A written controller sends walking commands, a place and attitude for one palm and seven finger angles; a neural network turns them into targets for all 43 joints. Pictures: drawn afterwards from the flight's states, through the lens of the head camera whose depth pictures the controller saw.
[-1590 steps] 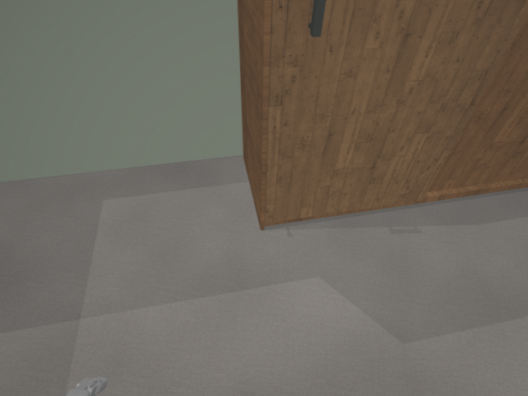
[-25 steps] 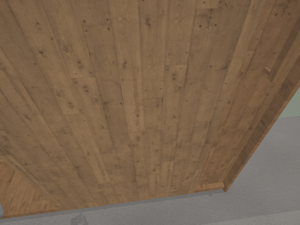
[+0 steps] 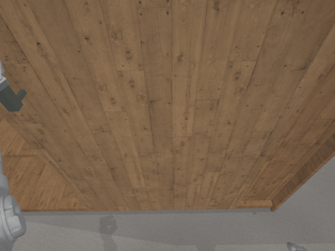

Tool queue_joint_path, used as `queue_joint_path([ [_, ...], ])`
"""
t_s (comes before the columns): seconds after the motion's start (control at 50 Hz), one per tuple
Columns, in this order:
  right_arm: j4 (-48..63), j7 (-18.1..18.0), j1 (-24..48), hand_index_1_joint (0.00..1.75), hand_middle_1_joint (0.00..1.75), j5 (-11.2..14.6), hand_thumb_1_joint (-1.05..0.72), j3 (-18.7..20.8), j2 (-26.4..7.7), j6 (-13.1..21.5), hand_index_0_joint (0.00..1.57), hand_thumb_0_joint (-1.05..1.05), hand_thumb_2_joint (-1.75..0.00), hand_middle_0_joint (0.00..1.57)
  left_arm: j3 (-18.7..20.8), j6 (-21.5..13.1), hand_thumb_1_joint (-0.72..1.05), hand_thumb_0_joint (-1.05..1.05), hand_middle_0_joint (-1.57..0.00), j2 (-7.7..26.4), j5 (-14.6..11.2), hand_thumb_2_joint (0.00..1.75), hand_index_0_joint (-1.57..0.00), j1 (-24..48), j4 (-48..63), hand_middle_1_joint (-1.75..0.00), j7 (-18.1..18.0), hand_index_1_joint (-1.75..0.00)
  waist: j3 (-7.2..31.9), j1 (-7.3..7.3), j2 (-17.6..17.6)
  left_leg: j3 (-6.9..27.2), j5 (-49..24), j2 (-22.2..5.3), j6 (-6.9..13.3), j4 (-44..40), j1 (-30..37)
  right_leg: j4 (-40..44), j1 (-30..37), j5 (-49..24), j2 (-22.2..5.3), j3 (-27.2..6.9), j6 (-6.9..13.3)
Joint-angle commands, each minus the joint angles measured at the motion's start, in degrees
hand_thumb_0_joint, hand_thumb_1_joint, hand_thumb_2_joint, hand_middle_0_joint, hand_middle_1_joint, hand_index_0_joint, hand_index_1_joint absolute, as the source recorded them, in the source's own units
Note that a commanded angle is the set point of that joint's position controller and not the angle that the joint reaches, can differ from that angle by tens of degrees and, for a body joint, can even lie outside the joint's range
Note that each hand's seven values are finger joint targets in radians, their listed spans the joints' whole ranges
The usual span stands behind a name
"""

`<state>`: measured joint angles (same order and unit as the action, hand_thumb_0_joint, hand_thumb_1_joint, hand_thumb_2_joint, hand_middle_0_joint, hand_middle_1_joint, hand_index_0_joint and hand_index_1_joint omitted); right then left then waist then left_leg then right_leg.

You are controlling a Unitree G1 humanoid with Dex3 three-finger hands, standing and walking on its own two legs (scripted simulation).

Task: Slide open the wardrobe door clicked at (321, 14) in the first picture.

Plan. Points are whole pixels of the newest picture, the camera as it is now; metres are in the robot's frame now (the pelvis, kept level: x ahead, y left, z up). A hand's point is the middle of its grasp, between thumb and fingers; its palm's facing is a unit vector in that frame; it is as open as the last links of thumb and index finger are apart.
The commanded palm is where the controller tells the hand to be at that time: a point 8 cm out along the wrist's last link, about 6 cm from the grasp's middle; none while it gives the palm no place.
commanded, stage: stop walking and hold the door there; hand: left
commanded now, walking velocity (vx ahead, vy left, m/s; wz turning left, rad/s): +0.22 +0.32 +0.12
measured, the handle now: out of the picture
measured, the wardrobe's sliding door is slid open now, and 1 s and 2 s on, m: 0.58 0.58 0.58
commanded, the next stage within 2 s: loosen the grip on the handle in 1.36 s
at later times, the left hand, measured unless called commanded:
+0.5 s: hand out of the picture +0.39 +0.35 +0.24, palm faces +0.36 -0.89 -0.30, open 5.7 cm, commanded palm +0.36 +0.40 +0.21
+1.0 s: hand out of the picture +0.39 +0.34 +0.24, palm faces +0.28 -0.95 -0.17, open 5.8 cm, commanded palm +0.36 +0.39 +0.21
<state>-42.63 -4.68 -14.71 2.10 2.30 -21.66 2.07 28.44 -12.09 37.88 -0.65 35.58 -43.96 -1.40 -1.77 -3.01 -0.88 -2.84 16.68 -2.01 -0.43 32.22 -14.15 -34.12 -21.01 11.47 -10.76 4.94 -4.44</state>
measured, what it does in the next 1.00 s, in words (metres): steps to the left: right foot, then left foot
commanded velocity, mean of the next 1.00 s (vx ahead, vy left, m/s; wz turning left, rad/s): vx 0.08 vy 0.01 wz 0.04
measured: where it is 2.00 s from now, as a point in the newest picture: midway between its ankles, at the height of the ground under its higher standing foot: outside the picture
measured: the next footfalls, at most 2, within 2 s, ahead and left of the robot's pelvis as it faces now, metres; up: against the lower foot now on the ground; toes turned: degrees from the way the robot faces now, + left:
right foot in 0.22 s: +0.02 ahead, -0.06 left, +0.00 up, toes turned -12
left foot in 0.56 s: +0.05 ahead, +0.30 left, +0.00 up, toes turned +9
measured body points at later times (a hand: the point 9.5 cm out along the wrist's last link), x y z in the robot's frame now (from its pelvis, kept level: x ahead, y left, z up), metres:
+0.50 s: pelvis -0.03 +0.10 +0.02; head +0.03 +0.07 +0.46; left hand +0.37 +0.39 +0.26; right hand +0.09 -0.16 -0.12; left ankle +0.02 +0.28 -0.68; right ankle -0.02 -0.05 -0.73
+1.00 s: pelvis -0.06 +0.13 +0.00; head +0.00 +0.12 +0.45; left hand +0.37 +0.39 +0.25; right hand +0.08 -0.11 -0.12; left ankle -0.06 +0.25 -0.70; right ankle -0.01 +0.04 -0.73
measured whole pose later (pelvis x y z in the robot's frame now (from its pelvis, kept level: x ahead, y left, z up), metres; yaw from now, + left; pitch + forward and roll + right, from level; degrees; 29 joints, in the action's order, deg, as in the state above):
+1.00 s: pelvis -0.06 +0.13 +0.00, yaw +3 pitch -1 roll +0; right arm -40.8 -5.0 -9.9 1.9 -2.9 -14.0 2.5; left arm 14.0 -5.6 23.4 -3.6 46.0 -29.0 -2.6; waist -9.1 -1.9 -1.0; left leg -3.2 23.5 -2.4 -1.6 46.4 -21.5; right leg -32.5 -17.9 13.6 -1.5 7.8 3.1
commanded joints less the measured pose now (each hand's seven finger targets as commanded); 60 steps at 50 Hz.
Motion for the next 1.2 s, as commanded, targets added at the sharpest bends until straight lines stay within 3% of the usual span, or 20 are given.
queue_joint_path([
  [0.0,7.3,-0.5,2.0,0.30,0.30,0.6,-0.90,1.9,-5.1,0.9,0.20,0.00,-0.90,0.20,-0.6,-1.5,0.90,0.00,-0.45,14.5,-0.4,0.90,-0.45,15.3,11.0,-1.40,-2.3,-1.40,10.9,2.97,-1.9,1.7,-15.7,-5.1,3.3,-9.9,3.9,-4.2,4.6,-2.0,0.5,2.2,1.7],
  [0.04,8.4,0.1,4.0,0.30,0.30,0.7,-0.90,1.3,-3.7,0.4,0.20,0.00,-0.90,0.20,-3.1,-3.2,0.90,0.00,-0.45,11.9,0.3,0.90,-0.45,17.4,13.7,-1.40,-2.0,-1.40,9.5,2.32,-16.5,9.0,-25.2,-11.2,8.4,-11.8,2.1,-20.2,-0.2,13.5,6.3,5.2,0.8],
  [0.08,8.7,0.3,4.1,0.30,0.30,1.0,-0.90,1.2,-2.9,0.6,0.20,0.00,-0.90,0.20,-4.3,-3.9,0.90,0.00,-0.45,10.9,-0.3,0.90,-0.45,18.6,16.5,-1.40,-2.3,-1.40,8.1,2.98,-13.3,11.9,-27.5,-12.8,12.3,-10.7,3.2,-23.8,-4.1,22.2,6.5,2.7,1.6],
  [0.16,8.6,1.1,5.6,0.30,0.30,1.4,-0.90,0.7,-2.6,1.4,0.20,0.00,-0.90,0.20,-0.6,-3.0,0.90,0.00,-0.45,12.6,-0.9,0.90,-0.45,14.7,12.4,-1.40,-2.6,-1.40,12.8,5.67,-6.9,2.5,-21.0,-5.7,6.5,0.7,-2.1,4.6,14.5,4.9,4.8,3.6,1.6],
  [0.18,8.5,1.3,4.4,0.30,0.30,1.4,-0.90,0.7,-2.3,0.8,0.20,0.00,-0.90,0.20,1.0,-2.4,0.90,0.00,-0.45,15.3,-0.5,0.90,-0.45,13.6,10.5,-1.40,-2.7,-1.40,13.8,5.76,5.4,-2.6,-9.2,-0.5,2.8,13.2,-13.7,14.4,27.9,-9.1,-5.3,-6.9,4.9],
  [0.2,9.4,1.5,4.8,0.30,0.30,0.6,-0.90,1.5,-3.0,0.4,0.20,0.00,-0.90,0.20,4.5,-1.6,0.90,0.00,-0.45,20.1,-0.5,0.90,-0.45,11.5,8.7,-1.40,-2.7,-1.40,13.0,5.38,19.1,0.9,15.1,4.5,-0.8,32.1,-28.5,16.4,33.0,-32.6,-21.6,-32.1,10.5],
  [0.24,8.4,2.1,3.7,0.30,0.30,0.1,-0.90,1.0,-3.3,1.9,0.20,0.00,-0.90,0.20,4.8,0.9,0.90,0.00,-0.45,19.6,-0.4,0.90,-0.45,15.0,9.0,-1.40,-2.6,-1.40,12.1,4.14,8.9,10.2,10.3,-0.4,-2.3,42.3,-29.1,12.3,28.1,-33.9,-23.0,-20.5,11.0],
  [0.3,8.7,2.4,4.5,0.30,0.30,0.0,-0.90,-0.5,-1.3,3.1,0.20,0.00,-0.90,0.20,6.1,0.0,0.90,0.00,-0.45,19.2,-1.2,0.90,-0.45,17.4,13.4,-1.40,-1.8,-1.40,12.3,3.50,17.6,4.8,1.9,0.0,-2.7,39.2,-26.6,11.1,25.6,-27.0,-12.7,-5.0,5.8],
  [0.48,9.6,-0.4,5.4,0.30,0.30,-0.7,-0.90,-0.4,-0.1,2.0,0.20,0.00,-0.90,0.20,-7.6,1.3,0.90,0.00,-0.45,3.4,-1.2,0.90,-0.45,22.2,24.2,-1.40,-2.0,-1.40,11.3,2.50,13.9,-9.2,-7.8,1.1,-1.0,-2.8,5.4,7.1,8.8,0.5,-3.4,5.8,5.8],
  [0.52,9.8,-1.0,4.6,0.30,0.30,-0.6,-0.90,0.8,-2.8,1.9,0.20,0.00,-0.90,0.20,-9.8,0.0,0.90,0.00,-0.45,0.5,-1.0,0.90,-0.45,23.5,27.6,-1.40,-1.9,-1.40,14.3,2.46,-3.5,1.0,-10.5,-7.2,0.6,-7.5,12.5,-5.4,1.7,9.3,2.6,6.1,3.8],
  [0.54,10.2,-0.8,4.4,0.30,0.30,-0.3,-0.90,0.9,-4.0,1.7,0.20,0.00,-0.90,0.20,-12.2,-0.3,0.90,0.00,-0.45,-2.0,-1.4,0.90,-0.45,25.5,30.2,-1.40,-1.9,-1.40,14.8,1.93,-14.1,16.3,-16.1,-17.2,5.3,-13.3,13.9,-15.7,-4.6,21.1,7.6,4.5,2.5],
  [0.58,11.3,-0.4,5.2,0.30,0.30,0.6,-0.90,0.7,-2.6,1.2,0.20,0.00,-0.90,0.20,-16.8,0.1,0.90,0.00,-0.45,-6.9,-1.4,0.90,-0.45,28.5,30.4,-1.40,-1.6,-1.40,8.7,1.90,-3.1,23.9,-22.7,-22.7,11.1,-14.8,8.7,-22.0,-7.7,20.7,8.0,-2.4,3.0],
  [0.64,9.5,0.3,5.6,0.30,0.30,-0.1,-0.90,-0.4,-0.6,1.2,0.20,0.00,-0.90,0.20,-15.0,1.4,0.90,0.00,-0.45,-3.4,-0.5,0.90,-0.45,27.6,33.6,-1.40,-2.0,-1.40,14.9,2.01,-18.2,10.2,-31.0,-18.6,9.2,-7.8,10.7,-16.9,-3.6,14.7,6.9,-2.7,3.4],
  [0.7,10.8,1.0,5.6,0.30,0.30,0.1,-0.90,-0.7,-0.4,1.2,0.20,0.00,-0.90,0.20,-17.4,2.1,0.90,0.00,-0.45,-6.0,-1.5,0.90,-0.45,30.2,33.9,-1.40,-1.2,-1.40,17.3,2.53,-15.8,6.3,-28.7,-17.8,7.2,-4.4,6.8,-7.1,5.1,11.9,9.4,-1.3,3.6],
  [0.74,11.5,1.1,5.7,0.30,0.30,0.4,-0.90,-0.9,-0.6,1.1,0.20,0.00,-0.90,0.20,-15.9,2.5,0.90,0.00,-0.45,-4.4,-1.7,0.90,-0.45,30.6,31.7,-1.40,-1.3,-1.40,17.7,3.24,-10.9,5.1,-20.6,-16.5,5.1,-1.2,2.1,2.5,12.8,6.4,9.2,-1.6,3.8],
  [0.8,11.6,0.5,5.6,0.30,0.30,0.4,-0.90,-1.9,1.8,0.8,0.20,0.00,-0.90,0.20,-11.1,3.8,0.90,0.00,-0.45,2.8,-1.4,0.90,-0.45,28.6,25.8,-1.40,-2.5,-1.40,15.0,3.04,16.6,-1.3,10.8,-2.5,-1.1,17.3,-13.3,14.6,18.4,-14.5,-7.3,-17.5,11.4],
  [0.82,11.2,0.3,5.7,0.30,0.30,0.7,-0.90,-1.5,1.4,2.1,0.20,0.00,-0.90,0.20,-10.0,4.7,0.90,0.00,-0.45,2.5,-1.7,0.90,-0.45,27.3,24.0,-1.40,-2.6,-1.40,15.4,3.80,14.9,2.5,12.3,-1.1,-0.8,24.1,-13.5,14.4,17.6,-15.6,-7.1,-15.9,11.5],
  [1.0,8.5,-1.6,4.8,0.30,0.30,-0.4,-0.90,-2.7,0.6,3.0,0.20,0.00,-0.90,0.20,-11.7,3.8,0.90,0.00,-0.45,-1.3,-2.6,0.90,-0.45,29.8,23.1,-1.40,-2.6,-1.40,18.6,3.76,7.5,-1.4,-4.1,-0.5,-0.4,-5.6,1.5,6.8,19.9,-21.0,-1.7,-6.4,8.4],
  [1.1,9.5,-0.6,6.1,0.30,0.30,-0.2,-0.90,-2.1,-1.1,1.3,0.20,0.00,-0.90,0.20,-12.9,2.7,0.90,0.00,-0.45,-2.0,-2.1,0.90,-0.45,32.6,22.0,-1.40,-2.1,-1.40,18.1,3.36,-11.0,10.5,-36.8,-13.6,5.5,-7.7,9.4,0.9,10.5,-2.4,7.2,-2.8,3.9],
  [1.18,10.3,-0.9,4.9,0.30,0.30,0.0,-0.90,-1.2,-2.2,-0.2,0.20,0.00,-0.90,0.20,-10.7,1.9,0.90,0.00,-0.45,1.9,-1.4,0.90,-0.45,32.1,19.9,-1.40,-2.4,-1.40,17.7,3.51,-4.2,7.0,-27.4,-11.2,3.4,-5.7,3.5,5.2,16.2,-9.0,6.1,-3.7,4.7],
])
